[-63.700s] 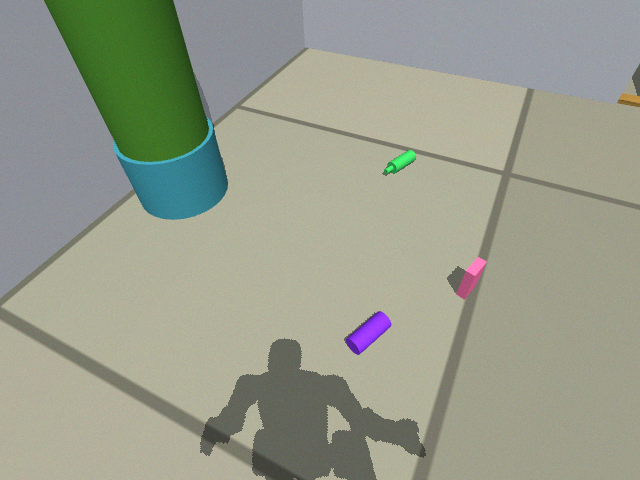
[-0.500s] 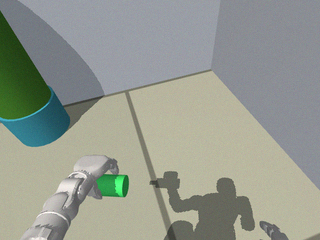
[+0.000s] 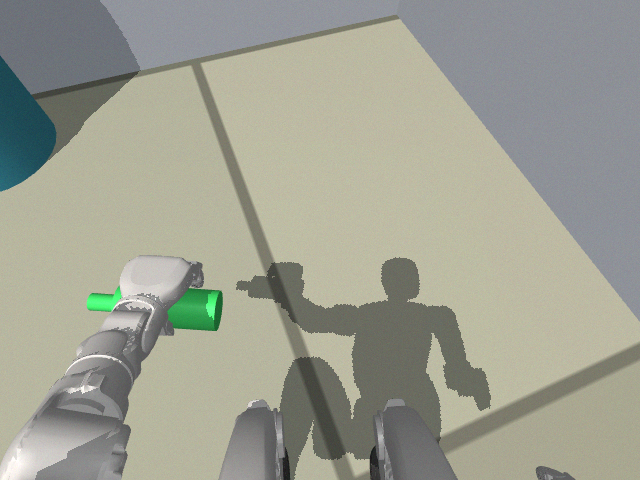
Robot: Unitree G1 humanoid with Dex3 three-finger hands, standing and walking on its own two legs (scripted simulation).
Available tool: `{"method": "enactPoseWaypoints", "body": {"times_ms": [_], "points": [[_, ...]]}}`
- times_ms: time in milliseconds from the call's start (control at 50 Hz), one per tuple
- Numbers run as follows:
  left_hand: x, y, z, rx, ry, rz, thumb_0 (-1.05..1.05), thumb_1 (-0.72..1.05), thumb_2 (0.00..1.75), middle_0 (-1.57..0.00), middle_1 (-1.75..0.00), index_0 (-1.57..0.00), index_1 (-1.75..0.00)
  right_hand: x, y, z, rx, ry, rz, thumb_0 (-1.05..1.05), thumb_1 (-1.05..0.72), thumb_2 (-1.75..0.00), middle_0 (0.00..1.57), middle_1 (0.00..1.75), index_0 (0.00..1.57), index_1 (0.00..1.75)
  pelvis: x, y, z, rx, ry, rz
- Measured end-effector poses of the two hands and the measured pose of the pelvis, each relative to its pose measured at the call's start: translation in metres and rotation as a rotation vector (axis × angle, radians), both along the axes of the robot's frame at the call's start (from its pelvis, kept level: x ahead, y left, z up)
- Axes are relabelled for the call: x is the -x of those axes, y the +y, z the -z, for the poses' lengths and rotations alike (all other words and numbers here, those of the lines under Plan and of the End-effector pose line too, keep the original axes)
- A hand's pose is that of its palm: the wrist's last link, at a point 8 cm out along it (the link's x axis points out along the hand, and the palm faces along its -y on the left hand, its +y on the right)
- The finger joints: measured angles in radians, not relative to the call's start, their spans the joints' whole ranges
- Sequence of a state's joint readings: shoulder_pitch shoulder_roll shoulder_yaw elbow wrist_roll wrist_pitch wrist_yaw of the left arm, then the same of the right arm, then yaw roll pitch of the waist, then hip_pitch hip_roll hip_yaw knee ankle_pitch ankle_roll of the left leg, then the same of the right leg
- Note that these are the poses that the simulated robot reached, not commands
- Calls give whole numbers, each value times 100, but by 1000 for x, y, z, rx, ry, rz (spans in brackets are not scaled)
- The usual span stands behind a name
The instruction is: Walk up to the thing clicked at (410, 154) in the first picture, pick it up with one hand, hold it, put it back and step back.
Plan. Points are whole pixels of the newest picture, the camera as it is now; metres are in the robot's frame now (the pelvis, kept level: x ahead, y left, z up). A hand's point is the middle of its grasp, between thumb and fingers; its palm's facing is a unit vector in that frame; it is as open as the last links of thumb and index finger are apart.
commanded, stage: crouch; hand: left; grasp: from above
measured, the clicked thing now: (155, 306) +0.39 +0.26 -0.14
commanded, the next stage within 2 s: lower in 1.28 s
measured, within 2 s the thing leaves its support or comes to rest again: neither
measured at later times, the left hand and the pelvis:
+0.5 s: hand (197, 317) +0.43 +0.25 -0.33, palm faces -0.45 +0.05 -0.89, open 8.9 cm; pelvis -0.02 +0.00 -0.18, yaw -4 degrees
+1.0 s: hand (206, 317) +0.46 +0.26 -0.42, palm faces -0.47 +0.04 -0.88, open 8.9 cm; pelvis -0.03 +0.00 -0.27, yaw -7 degrees
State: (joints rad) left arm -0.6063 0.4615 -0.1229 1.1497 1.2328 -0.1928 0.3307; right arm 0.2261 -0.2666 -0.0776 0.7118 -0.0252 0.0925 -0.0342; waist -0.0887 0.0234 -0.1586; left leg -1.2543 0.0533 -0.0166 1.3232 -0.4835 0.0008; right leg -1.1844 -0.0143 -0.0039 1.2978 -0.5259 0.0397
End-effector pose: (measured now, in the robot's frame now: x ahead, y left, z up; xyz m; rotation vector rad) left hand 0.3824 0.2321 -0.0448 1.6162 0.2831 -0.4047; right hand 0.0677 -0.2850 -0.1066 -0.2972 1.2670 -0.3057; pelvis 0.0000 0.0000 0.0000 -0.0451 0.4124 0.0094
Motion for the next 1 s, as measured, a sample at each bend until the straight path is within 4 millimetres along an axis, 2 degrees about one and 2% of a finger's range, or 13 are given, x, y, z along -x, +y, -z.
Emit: {"method": "enactPoseWaypoints", "body": {"times_ms": [100,200,360,460,580,680,1000], "points": [[-18,4,49,3,-8,-10,-1,14,38,-77,-50,-80,-44,31,4,43,12,65,27,0,-92,-90,20,30,20,29,9,4,44,14,76,5],[-31,9,98,4,12,-17,-1,14,38,-76,-50,-79,-45,50,13,84,-1,107,34,0,-92,-90,20,30,20,29,16,7,83,27,135,9],[-43,14,175,28,51,-10,-1,16,36,-76,-48,-79,-43,55,22,140,-29,140,-6,0,-91,-90,21,30,20,29,22,7,140,46,208,13],[-52,16,213,38,37,-8,-1,17,33,-77,-46,-81,-41,50,20,168,-34,152,-45,0,-92,-90,21,30,21,29,23,4,169,56,234,19],[-66,20,246,36,23,-22,-1,17,32,-79,-44,-82,-39,44,15,194,-31,158,-77,0,-92,-91,21,30,20,29,25,2,198,65,240,30],[-73,21,266,33,29,-32,-1,18,31,-79,-44,-83,-38,47,11,209,-29,169,-83,0,-93,-91,21,30,20,29,26,0,216,70,235,39],[-87,24,316,35,53,-25,0,18,30,-77,-47,-81,-41,90,8,247,-31,272,-55,0,-93,-91,20,30,20,29,35,0,266,85,198,67]]}}
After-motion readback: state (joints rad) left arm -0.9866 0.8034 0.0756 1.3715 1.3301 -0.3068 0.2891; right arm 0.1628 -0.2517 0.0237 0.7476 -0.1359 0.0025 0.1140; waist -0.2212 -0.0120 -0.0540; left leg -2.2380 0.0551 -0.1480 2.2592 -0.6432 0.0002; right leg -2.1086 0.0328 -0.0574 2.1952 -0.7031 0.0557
